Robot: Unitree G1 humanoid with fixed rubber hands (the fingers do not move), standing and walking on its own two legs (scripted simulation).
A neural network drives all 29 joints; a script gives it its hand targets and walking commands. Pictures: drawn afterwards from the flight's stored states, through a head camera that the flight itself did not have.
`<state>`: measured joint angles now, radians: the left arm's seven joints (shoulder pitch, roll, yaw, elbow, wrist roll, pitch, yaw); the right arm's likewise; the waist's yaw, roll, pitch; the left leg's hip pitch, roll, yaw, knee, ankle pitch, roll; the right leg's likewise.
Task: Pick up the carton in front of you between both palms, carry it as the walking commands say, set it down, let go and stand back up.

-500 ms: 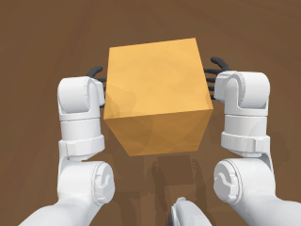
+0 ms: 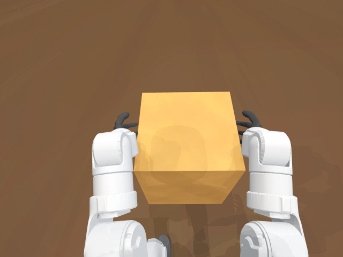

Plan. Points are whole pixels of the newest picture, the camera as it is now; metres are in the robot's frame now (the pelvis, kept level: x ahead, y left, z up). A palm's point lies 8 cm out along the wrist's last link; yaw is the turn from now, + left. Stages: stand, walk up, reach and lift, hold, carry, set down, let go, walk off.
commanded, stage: carry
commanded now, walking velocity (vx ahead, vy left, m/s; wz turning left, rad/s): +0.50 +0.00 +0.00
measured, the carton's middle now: (185, 153) +0.37 +0.01 -0.02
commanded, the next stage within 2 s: none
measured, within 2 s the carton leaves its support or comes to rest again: neither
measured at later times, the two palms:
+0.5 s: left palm (144, 60) +0.61 +0.12 +0.09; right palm (245, 59) +0.60 -0.17 +0.09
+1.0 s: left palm (149, 12) +0.91 +0.13 +0.09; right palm (226, 8) +0.91 -0.15 +0.09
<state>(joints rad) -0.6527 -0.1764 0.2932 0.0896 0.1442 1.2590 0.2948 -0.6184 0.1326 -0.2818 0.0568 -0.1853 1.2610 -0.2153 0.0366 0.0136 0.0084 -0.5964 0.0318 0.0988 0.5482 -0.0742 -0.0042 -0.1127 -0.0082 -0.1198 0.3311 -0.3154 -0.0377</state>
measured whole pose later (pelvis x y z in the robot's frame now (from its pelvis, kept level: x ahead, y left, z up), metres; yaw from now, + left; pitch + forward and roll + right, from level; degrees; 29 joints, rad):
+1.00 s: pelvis +0.62 -0.01 -0.02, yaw -1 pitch +4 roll +0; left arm -0.36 -0.17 0.15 -0.15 0.14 1.22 0.26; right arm -0.35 0.18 -0.16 -0.16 -0.13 1.22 -0.26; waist 0.01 -0.02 -0.12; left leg -0.46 0.04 0.21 0.43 -0.01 0.03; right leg -0.08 -0.09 -0.18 0.53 -0.44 0.04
